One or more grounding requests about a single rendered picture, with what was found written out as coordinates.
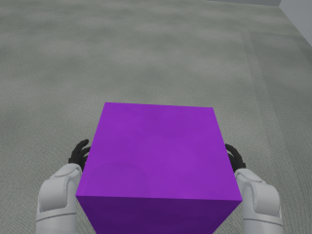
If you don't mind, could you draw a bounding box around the carton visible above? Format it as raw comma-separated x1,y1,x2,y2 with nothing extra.
75,102,243,234

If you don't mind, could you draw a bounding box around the robot right hand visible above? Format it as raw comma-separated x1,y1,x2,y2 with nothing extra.
224,143,246,174

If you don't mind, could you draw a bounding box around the robot left hand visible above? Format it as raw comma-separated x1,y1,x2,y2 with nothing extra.
68,139,91,173

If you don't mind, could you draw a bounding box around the robot left forearm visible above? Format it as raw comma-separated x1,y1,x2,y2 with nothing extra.
35,163,83,234

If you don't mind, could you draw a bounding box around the robot right forearm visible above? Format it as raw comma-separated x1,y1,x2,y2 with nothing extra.
234,168,284,234

